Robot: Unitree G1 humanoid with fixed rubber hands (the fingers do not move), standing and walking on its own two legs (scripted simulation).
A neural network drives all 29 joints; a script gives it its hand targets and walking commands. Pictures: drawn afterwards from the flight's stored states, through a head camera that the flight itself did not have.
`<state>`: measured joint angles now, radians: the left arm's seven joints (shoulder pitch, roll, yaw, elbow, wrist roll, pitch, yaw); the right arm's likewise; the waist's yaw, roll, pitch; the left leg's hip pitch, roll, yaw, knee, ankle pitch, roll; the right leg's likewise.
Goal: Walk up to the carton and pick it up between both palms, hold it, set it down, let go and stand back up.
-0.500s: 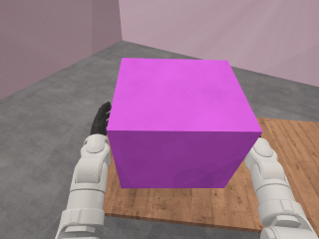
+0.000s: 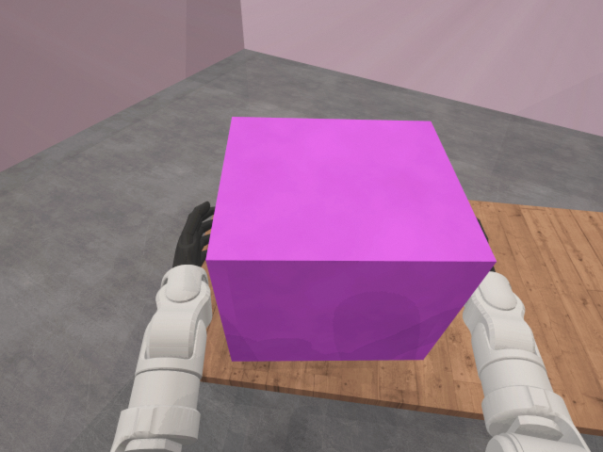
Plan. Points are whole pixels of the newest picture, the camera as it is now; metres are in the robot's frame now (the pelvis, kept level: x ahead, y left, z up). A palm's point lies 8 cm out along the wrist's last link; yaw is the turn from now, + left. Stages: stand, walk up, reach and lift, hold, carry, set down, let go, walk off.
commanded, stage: set down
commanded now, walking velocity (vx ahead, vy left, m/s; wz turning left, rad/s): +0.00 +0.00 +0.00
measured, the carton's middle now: (330, 242) +0.40 -0.04 +0.08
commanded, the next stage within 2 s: none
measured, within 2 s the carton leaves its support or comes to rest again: neither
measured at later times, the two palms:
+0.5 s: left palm (226, 269) +0.38 +0.11 +0.06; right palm (482, 255) +0.39 -0.26 +0.07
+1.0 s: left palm (235, 269) +0.39 +0.10 +0.05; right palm (490, 279) +0.36 -0.27 +0.05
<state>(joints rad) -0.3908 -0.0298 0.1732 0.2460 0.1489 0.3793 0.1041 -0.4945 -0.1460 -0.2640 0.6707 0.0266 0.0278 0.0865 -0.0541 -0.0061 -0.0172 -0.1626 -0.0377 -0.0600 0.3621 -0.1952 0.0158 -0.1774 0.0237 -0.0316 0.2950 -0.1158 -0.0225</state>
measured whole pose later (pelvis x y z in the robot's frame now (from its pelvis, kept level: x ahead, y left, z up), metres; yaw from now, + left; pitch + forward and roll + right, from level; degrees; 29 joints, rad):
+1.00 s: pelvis +0.02 -0.02 +0.00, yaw -3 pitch +7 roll +0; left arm -0.44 -0.07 0.22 0.58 0.17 0.08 0.12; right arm -0.51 -0.21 -0.23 0.88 0.02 -0.18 0.07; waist -0.04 0.02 -0.07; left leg -0.25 -0.01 -0.02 0.35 -0.21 0.00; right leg -0.30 0.05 0.01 0.33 -0.14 -0.04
